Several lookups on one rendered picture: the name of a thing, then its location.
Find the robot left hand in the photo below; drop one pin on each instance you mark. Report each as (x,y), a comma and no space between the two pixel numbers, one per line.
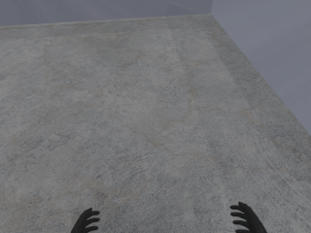
(83,221)

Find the robot right hand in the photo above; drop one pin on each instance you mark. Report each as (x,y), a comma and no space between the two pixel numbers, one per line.
(252,221)

